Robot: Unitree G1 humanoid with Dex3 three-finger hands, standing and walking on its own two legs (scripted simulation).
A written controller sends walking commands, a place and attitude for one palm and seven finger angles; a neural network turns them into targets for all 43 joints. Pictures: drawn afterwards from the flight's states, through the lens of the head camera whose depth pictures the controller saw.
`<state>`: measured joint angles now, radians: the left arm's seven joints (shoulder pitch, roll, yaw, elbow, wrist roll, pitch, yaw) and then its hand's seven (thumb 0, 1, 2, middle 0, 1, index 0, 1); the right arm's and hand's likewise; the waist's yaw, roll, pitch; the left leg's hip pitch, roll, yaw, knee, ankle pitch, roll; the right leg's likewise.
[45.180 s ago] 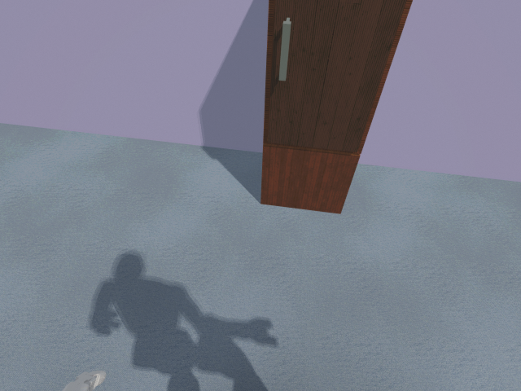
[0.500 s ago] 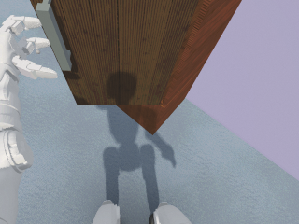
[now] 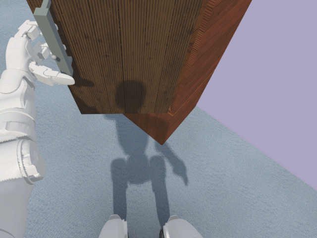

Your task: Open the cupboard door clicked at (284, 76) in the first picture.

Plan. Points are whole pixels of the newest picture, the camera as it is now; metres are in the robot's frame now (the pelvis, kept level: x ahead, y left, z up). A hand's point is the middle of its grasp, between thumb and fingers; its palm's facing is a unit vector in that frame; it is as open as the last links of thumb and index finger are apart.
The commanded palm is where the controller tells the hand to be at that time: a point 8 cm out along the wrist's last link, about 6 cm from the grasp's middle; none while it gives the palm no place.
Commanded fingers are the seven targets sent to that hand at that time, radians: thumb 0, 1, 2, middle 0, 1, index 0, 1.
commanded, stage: slide the fingers in behind the handle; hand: left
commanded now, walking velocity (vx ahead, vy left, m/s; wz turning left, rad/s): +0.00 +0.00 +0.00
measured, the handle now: (58, 41) +0.57 +0.19 +0.11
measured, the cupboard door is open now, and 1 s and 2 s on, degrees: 43 43 48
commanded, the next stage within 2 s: close the thumb around the handle in 0.76 s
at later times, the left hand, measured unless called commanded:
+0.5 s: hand (67, 57) +0.52 +0.17 +0.11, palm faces -0.01 -1.00 -0.01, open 14.0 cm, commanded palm +0.51 +0.22 +0.10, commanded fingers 0.00 -0.50 0.30 -0.30 -1.20 -0.30 -1.20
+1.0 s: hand (63, 59) +0.51 +0.18 +0.11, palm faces -0.01 -1.00 -0.01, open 13.5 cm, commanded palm +0.50 +0.22 +0.10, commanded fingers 0.00 -0.05 0.49 -0.33 -1.25 -0.33 -1.25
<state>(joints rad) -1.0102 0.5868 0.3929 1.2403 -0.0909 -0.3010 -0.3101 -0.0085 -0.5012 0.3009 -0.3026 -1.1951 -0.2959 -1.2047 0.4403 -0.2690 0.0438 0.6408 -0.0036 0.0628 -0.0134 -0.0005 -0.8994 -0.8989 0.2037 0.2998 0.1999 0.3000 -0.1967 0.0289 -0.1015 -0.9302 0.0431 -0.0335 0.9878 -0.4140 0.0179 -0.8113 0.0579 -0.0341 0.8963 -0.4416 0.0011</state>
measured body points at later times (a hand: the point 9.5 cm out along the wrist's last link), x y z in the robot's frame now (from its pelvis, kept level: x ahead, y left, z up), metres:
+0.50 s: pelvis +0.00 -0.01 +0.00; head +0.12 +0.01 +0.43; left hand +0.52 +0.22 +0.11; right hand -0.01 -0.27 -0.11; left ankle +0.02 +0.10 -0.68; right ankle -0.01 -0.13 -0.68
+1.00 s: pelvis +0.00 -0.01 +0.00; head +0.11 +0.01 +0.44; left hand +0.51 +0.23 +0.11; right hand -0.01 -0.28 -0.11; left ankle +0.02 +0.10 -0.68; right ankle -0.01 -0.13 -0.68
